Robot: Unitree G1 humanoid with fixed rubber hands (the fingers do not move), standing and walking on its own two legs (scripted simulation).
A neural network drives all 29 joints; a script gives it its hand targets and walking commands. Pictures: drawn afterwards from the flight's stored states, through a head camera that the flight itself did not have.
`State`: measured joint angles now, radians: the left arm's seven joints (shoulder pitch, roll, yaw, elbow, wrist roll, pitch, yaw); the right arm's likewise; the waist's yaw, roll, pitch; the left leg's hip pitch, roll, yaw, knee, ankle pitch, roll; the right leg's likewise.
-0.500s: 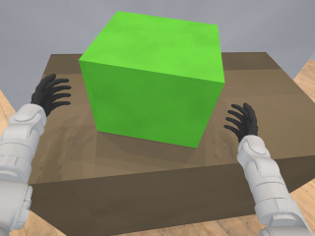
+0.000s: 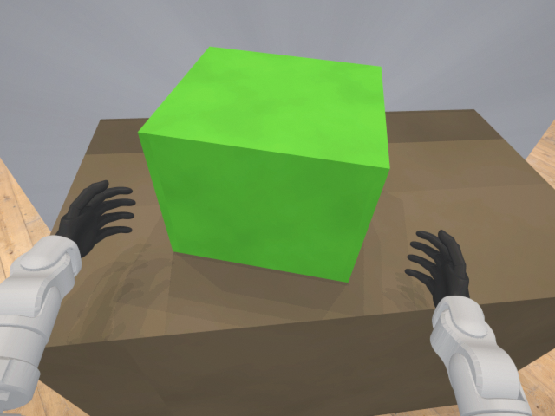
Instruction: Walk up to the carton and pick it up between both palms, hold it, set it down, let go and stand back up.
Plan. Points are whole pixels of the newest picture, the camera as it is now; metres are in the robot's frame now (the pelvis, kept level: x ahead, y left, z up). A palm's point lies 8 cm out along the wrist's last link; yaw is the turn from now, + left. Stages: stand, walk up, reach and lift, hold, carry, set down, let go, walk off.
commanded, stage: set down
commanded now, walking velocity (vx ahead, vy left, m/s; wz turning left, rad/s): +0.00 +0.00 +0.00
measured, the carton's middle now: (276, 159) +0.51 +0.00 +0.10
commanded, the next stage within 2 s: none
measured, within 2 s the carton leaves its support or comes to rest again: neither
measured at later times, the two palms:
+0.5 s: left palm (52, 296) +0.25 +0.27 +0.09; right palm (438, 325) +0.21 -0.20 +0.08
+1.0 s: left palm (26, 365) +0.17 +0.27 +0.08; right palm (439, 358) +0.18 -0.19 +0.07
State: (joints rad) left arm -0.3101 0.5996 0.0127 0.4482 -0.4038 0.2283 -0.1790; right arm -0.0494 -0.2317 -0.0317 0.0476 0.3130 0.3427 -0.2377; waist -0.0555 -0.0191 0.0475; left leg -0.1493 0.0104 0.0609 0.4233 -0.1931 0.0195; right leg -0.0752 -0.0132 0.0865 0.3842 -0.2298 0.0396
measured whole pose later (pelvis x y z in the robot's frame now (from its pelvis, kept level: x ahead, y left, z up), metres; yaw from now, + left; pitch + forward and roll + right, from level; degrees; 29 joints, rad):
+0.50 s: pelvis +0.00 +0.00 +0.00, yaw -1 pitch -6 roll +0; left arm 0.08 0.59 0.09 -0.06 -0.41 0.34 -0.19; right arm 0.30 -0.20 0.00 -0.40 0.30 0.47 -0.28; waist 0.04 -0.02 0.08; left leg -0.10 0.01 0.08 0.39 -0.19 0.02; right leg -0.03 -0.02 0.10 0.36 -0.22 0.04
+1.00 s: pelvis +0.01 +0.01 +0.00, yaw +0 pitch -6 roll +0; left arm 0.42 0.59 0.09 -0.29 -0.43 0.26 -0.18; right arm 0.55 -0.13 -0.02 -0.55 0.24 0.48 -0.28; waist 0.09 0.00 0.08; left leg -0.09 0.00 0.07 0.39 -0.20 0.03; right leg -0.01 -0.03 0.09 0.34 -0.23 0.03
